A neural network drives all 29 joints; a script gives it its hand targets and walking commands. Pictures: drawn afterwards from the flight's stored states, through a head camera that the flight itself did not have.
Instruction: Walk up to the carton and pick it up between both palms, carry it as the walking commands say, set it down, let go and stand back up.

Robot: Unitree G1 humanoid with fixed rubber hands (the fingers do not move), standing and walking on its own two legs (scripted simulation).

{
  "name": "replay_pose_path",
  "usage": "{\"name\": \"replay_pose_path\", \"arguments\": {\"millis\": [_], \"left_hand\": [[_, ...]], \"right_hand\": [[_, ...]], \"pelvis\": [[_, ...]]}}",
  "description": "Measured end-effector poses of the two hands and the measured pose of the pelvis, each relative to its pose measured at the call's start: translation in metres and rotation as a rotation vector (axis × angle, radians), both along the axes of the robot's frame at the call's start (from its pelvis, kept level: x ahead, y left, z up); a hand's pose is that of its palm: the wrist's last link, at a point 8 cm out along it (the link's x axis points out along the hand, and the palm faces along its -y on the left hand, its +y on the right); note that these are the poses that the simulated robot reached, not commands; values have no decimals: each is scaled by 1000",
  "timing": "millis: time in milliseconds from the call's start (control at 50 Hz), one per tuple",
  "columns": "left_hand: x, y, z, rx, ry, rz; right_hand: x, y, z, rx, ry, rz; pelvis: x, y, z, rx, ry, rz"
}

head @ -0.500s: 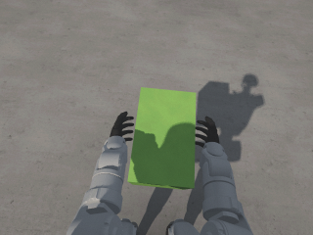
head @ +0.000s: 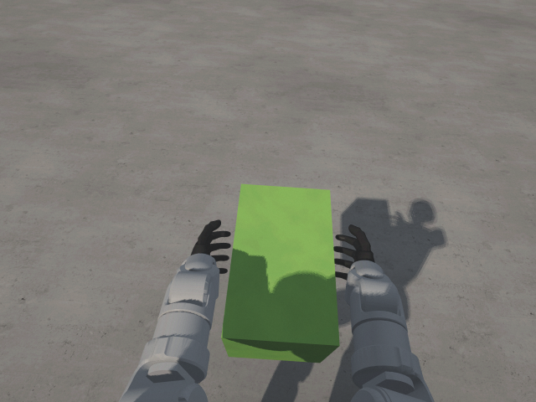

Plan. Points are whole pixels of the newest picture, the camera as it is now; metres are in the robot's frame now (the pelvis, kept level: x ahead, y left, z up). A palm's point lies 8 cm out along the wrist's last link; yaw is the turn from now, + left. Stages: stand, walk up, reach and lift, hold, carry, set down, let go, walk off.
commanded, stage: reach and lift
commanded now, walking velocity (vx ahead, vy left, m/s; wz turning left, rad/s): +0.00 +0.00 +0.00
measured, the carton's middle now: (280, 272) +0.36 -0.04 -0.05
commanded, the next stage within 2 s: hold in 1.68 s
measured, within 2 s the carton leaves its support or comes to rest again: neither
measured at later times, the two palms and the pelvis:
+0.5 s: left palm (195, 262) +0.31 +0.10 +0.06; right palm (362, 261) +0.30 -0.15 +0.07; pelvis +0.00 -0.01 +0.01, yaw +1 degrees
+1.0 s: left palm (187, 265) +0.31 +0.11 +0.06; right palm (353, 259) +0.31 -0.14 +0.06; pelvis +0.00 -0.01 +0.01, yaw +0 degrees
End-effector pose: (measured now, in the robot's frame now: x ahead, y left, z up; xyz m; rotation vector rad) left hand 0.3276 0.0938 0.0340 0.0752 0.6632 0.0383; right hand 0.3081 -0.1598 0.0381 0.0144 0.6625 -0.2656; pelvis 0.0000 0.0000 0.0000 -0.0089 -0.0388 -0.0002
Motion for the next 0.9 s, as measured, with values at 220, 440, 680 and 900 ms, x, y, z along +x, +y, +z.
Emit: {"name": "replay_pose_path", "arguments": {"millis": [220,440,680,900], "left_hand": [[-8,-2,24,12,-2,0],[-15,4,30,17,18,37],[-19,13,27,16,25,81],[-19,18,26,19,26,95]], "right_hand": [[-6,-2,23,-14,1,16],[-5,4,30,-25,21,53],[1,14,28,-37,25,99],[4,18,28,-35,20,129]], "pelvis": [[1,-6,4,6,-80,6],[-1,-12,5,10,-106,9],[-2,-14,5,12,-99,9],[2,-15,5,12,-97,5]]}}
